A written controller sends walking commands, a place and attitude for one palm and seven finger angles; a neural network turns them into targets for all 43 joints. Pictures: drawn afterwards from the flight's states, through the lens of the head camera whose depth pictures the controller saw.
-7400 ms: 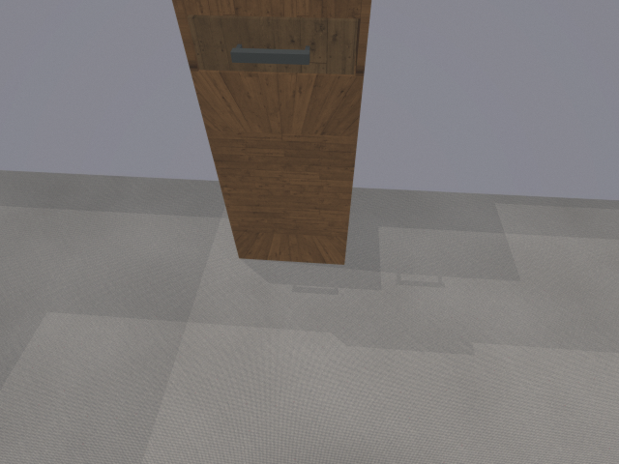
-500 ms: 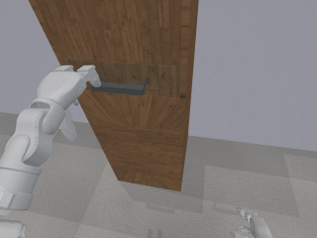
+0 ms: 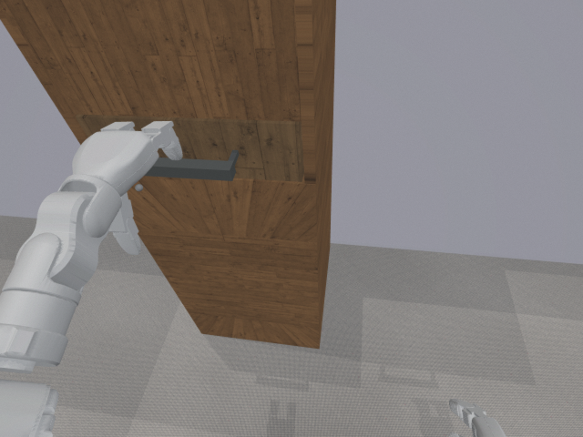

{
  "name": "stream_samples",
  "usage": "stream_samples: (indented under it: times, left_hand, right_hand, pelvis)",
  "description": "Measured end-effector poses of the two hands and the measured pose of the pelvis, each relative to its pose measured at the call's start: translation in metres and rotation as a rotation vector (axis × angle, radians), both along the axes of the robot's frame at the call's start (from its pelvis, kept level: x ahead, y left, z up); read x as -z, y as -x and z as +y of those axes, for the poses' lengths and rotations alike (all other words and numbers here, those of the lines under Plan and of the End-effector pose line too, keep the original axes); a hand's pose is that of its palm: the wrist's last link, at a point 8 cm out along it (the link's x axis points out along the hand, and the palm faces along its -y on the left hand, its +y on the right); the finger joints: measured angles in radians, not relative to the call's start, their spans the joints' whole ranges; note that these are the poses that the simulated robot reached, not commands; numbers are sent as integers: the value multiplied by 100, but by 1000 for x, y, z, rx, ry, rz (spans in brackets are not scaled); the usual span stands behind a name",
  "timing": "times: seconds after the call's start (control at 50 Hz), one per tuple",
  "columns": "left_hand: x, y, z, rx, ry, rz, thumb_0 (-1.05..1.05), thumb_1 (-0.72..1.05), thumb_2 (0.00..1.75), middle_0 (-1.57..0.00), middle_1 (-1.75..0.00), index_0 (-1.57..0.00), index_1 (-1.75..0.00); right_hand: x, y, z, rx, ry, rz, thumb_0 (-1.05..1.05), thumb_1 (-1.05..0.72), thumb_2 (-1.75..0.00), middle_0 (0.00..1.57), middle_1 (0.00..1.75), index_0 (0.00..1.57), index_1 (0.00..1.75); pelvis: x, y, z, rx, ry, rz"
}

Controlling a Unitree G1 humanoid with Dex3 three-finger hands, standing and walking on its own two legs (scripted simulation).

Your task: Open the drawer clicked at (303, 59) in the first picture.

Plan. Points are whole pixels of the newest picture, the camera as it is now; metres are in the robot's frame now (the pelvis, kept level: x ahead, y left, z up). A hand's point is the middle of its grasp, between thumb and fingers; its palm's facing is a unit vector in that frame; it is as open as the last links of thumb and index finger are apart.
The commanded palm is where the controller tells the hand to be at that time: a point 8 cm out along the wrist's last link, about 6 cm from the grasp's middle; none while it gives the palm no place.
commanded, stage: move the hooked fingers above the handle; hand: left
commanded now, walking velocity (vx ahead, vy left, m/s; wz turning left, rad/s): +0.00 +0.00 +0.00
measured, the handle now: (186, 160) +0.52 +0.23 +0.10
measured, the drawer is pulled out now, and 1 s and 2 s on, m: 0.00 0.00 0.00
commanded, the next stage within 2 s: lower the fingers behind the handle in 1.70 s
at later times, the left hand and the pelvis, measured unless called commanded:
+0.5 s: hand (175, 165) +0.45 +0.21 +0.14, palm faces -0.03 -0.04 -1.00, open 13.8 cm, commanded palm +0.44 +0.23 +0.21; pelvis +0.02 +0.00 -0.01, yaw -1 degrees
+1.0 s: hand (168, 163) +0.46 +0.22 +0.14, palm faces -0.02 -0.03 -1.00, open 13.8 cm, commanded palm +0.44 +0.23 +0.22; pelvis +0.01 +0.00 -0.01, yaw -1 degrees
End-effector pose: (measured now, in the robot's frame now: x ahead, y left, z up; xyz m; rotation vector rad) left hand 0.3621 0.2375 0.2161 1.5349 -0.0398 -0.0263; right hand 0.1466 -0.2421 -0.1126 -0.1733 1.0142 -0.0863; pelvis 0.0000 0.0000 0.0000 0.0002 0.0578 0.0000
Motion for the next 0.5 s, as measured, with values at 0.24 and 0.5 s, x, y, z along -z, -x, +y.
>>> stream_samples:
  times: [0.24, 0.5]
  left_hand:
    - [6, -33, 2, -31, 2, 19, 0, -49, 30, -32, -120, -32, -120]
    - [21, -72, -21, 38, 3, 38, 0, -49, 30, -32, -120, -32, -120]
  right_hand:
    - [4, 2, -11, 39, 17, 44, 1, -91, -90, 20, 30, 20, 30]
    - [14, 25, -17, 98, 41, 134, 1, -91, -90, 20, 30, 20, 30]
  pelvis:
    - [2, -10, -4, 5, -2, 35]
    - [6, -17, -2, 9, -2, 78]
